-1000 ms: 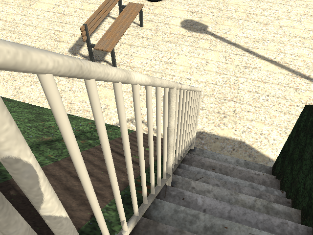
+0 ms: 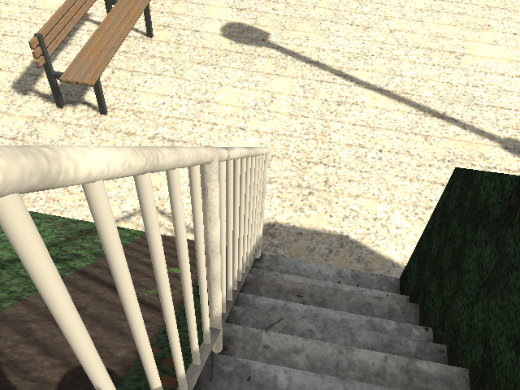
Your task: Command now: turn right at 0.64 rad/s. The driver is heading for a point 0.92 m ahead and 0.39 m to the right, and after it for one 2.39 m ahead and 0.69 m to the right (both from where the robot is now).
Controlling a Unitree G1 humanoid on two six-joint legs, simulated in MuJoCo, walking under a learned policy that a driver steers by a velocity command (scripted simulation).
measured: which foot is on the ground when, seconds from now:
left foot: down 0.00-0.18, up 0.20-0.52, down 0.54-0.94, up 0.96-1.00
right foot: up 0.00-0.16, down 0.18-0.54, up 0.56-0.94, down 0.96-1.00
